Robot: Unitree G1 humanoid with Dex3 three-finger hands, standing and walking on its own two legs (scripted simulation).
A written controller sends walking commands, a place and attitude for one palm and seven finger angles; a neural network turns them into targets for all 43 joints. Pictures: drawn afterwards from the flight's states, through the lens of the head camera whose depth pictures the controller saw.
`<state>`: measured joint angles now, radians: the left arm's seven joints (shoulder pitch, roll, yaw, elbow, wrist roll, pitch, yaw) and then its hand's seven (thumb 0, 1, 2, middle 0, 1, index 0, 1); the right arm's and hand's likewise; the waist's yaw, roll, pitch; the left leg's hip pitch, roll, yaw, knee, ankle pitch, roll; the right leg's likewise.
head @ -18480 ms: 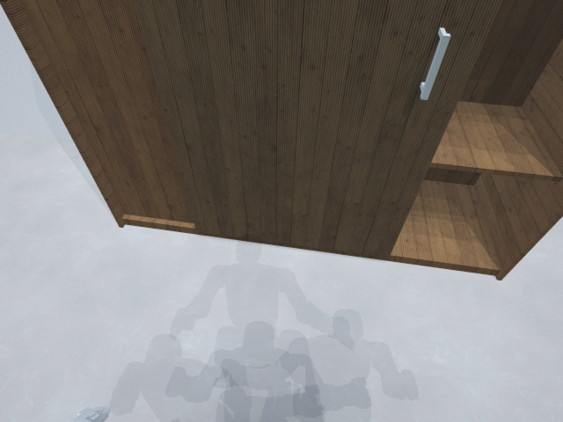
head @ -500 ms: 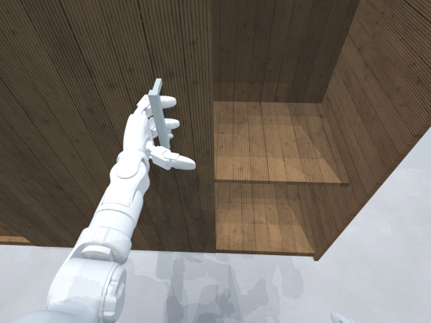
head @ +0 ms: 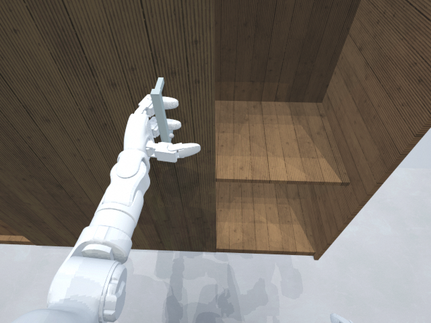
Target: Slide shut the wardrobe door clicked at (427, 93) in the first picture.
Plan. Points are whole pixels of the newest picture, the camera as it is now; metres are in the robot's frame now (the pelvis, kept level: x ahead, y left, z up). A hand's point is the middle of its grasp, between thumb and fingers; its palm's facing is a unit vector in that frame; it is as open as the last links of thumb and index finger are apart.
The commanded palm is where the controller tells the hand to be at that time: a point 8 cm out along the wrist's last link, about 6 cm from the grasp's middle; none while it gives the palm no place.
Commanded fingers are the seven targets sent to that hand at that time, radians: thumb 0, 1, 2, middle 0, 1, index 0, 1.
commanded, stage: grip the handle and tug to test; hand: left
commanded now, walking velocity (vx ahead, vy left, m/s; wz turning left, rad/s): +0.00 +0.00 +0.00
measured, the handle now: (164, 116) +0.49 +0.11 +0.12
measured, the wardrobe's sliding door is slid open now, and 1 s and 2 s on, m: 0.46 0.46 0.45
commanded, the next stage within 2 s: tug the door sideways, standing still in 1.10 s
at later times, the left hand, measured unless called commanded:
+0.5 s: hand (171, 134) +0.43 +0.09 +0.12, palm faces -0.02 -1.00 -0.02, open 5.4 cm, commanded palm +0.40 +0.13 +0.12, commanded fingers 0.00 0.90 0.90 -0.45 -1.40 -0.45 -1.40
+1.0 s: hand (171, 135) +0.43 +0.09 +0.12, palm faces -0.04 -1.00 -0.01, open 5.4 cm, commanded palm +0.39 +0.14 +0.12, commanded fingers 0.00 0.90 0.90 -0.45 -1.40 -0.45 -1.40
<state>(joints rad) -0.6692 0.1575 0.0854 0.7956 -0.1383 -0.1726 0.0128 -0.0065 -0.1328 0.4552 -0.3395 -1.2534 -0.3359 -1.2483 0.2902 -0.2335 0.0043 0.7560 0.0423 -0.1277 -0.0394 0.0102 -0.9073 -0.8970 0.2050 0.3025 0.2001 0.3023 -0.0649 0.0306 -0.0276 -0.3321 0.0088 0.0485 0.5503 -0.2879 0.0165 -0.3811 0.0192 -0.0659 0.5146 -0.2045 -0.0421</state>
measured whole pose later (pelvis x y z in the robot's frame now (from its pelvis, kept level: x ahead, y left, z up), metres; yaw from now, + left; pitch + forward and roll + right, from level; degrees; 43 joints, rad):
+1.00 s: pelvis +0.02 +0.00 +0.00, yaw -1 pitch +4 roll +0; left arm -0.55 0.14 0.09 0.61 -0.14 -0.09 0.03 0.02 0.80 0.82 -0.35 -1.37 -0.35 -1.39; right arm 0.28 -0.23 0.00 0.71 0.04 -0.09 -0.03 0.01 -0.91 -0.90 0.20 0.30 0.20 0.30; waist -0.06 0.04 -0.05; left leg -0.29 0.02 0.06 0.53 -0.31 0.01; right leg -0.35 0.03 -0.05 0.50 -0.22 -0.04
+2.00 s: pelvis +0.01 +0.01 +0.00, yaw +3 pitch +4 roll +0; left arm -0.71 0.07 -0.08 0.76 -0.14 -0.13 0.19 0.01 0.82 0.83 -0.35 -1.40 -0.28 -1.40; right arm 0.31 -0.21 -0.01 0.82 0.02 -0.18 0.00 0.01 -0.91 -0.90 0.20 0.30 0.20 0.30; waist -0.02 0.04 -0.02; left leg -0.35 -0.02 0.01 0.58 -0.30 0.02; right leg -0.39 -0.01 -0.10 0.56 -0.24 -0.03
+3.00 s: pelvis +0.03 -0.13 -0.02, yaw +2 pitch -3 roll +0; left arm -0.60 0.20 -0.04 0.33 -0.11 -0.02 0.12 0.00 0.84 0.87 -0.38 -1.40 -0.15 -1.40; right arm 0.09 -0.20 0.00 0.59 0.04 0.00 -0.01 0.01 -0.91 -0.90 0.20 0.30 0.20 0.30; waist 0.10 0.05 0.25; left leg -0.27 0.19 0.05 0.68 -0.34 -0.13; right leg -0.35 -0.01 -0.01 0.69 -0.27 0.00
